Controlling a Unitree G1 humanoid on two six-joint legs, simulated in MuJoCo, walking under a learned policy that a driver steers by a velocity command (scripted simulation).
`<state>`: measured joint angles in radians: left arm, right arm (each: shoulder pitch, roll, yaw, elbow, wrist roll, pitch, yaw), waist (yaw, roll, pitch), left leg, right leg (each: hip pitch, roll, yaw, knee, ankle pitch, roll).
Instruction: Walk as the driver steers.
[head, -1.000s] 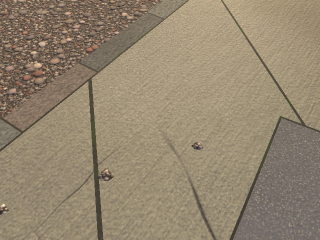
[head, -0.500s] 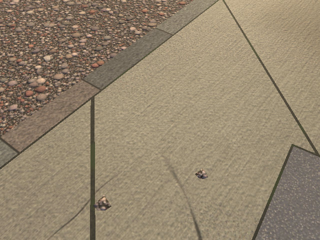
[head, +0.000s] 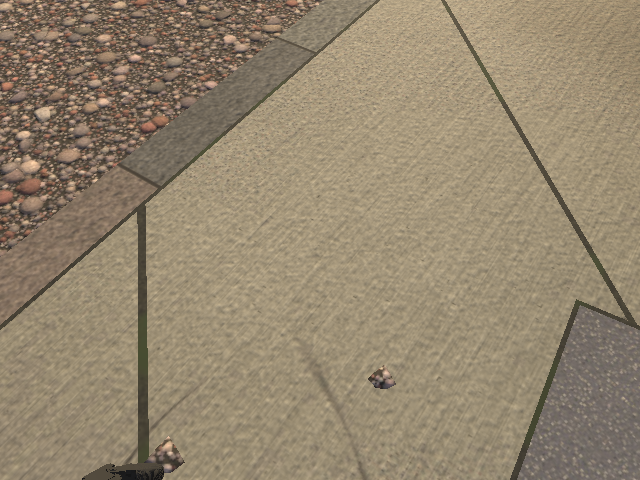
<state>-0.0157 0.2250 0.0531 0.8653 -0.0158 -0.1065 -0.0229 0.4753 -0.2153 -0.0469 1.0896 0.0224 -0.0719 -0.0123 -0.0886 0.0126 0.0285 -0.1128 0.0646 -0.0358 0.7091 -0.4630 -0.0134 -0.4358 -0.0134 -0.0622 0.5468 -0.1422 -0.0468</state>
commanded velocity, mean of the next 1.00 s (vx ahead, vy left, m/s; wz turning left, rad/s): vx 0.49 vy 0.00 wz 0.53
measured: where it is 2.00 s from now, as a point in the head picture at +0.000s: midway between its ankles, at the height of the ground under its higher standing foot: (133, 332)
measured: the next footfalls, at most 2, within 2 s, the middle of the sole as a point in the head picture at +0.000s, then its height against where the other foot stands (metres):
left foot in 0.50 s outside the picture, level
right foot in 1.00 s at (253, 357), level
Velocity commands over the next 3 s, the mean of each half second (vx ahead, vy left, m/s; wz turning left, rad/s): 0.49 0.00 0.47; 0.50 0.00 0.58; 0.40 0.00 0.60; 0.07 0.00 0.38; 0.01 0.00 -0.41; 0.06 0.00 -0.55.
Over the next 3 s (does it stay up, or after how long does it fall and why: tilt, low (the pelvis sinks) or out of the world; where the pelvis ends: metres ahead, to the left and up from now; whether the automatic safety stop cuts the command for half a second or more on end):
stays up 0.88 0.40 0.02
